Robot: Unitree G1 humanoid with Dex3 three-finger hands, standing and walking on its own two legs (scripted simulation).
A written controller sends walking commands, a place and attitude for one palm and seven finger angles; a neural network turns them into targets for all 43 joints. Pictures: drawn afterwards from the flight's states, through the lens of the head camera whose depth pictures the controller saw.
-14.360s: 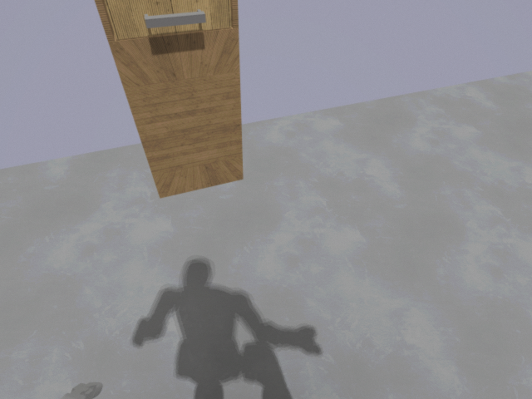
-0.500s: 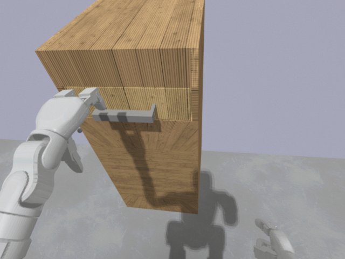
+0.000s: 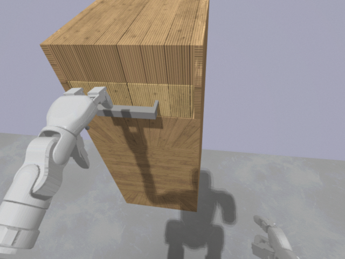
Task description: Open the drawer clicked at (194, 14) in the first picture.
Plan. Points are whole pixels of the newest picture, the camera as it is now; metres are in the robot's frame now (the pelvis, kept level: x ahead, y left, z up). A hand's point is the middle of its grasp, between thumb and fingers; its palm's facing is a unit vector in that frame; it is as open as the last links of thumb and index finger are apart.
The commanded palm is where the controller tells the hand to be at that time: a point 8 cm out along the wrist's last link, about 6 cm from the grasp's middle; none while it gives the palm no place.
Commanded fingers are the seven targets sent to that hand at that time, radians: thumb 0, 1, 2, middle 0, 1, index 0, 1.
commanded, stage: move the hooked fingers above the handle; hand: left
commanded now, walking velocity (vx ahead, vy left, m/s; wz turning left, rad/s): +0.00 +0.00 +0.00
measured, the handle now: (128, 106) +0.51 +0.21 +0.07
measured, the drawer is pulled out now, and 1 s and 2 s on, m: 0.00 0.00 0.00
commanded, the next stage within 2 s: none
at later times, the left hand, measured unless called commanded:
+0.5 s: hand (100, 117) +0.38 +0.22 +0.14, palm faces +0.04 -0.07 -1.00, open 13.8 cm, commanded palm +0.36 +0.23 +0.21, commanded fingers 0.00 -0.50 0.30 -0.30 -1.20 -0.30 -1.20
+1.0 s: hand (111, 112) +0.42 +0.22 +0.12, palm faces -0.01 -0.06 -1.00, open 13.8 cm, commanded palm +0.41 +0.22 +0.19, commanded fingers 0.00 -0.50 0.30 -0.30 -1.20 -0.30 -1.20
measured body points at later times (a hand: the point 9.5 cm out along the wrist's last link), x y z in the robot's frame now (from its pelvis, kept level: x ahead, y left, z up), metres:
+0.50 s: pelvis +0.02 -0.01 +0.00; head +0.04 -0.04 +0.45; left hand +0.37 +0.23 +0.19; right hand +0.18 -0.26 -0.12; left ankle +0.04 +0.07 -0.74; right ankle -0.01 -0.10 -0.74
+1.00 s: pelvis +0.04 -0.02 -0.01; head +0.06 -0.05 +0.44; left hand +0.42 +0.22 +0.18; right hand +0.19 -0.27 -0.13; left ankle +0.04 +0.07 -0.74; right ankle -0.01 -0.10 -0.74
